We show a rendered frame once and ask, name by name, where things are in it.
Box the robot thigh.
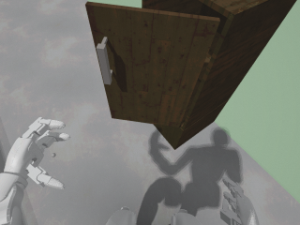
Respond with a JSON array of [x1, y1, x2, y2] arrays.
[[106, 209, 136, 225], [171, 212, 202, 225]]

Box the robot right thigh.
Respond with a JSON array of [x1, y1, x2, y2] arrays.
[[171, 212, 202, 225]]

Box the robot left forearm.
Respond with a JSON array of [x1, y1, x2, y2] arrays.
[[0, 172, 28, 225]]

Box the left robot hand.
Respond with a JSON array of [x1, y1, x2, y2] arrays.
[[4, 117, 71, 189]]

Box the cupboard door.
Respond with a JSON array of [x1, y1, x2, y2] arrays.
[[85, 1, 220, 128]]

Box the handle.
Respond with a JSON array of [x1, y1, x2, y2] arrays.
[[96, 37, 113, 85]]

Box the right robot hand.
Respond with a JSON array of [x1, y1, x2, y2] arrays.
[[219, 176, 260, 225]]

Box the robot left thigh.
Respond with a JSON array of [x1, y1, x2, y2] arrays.
[[106, 209, 136, 225]]

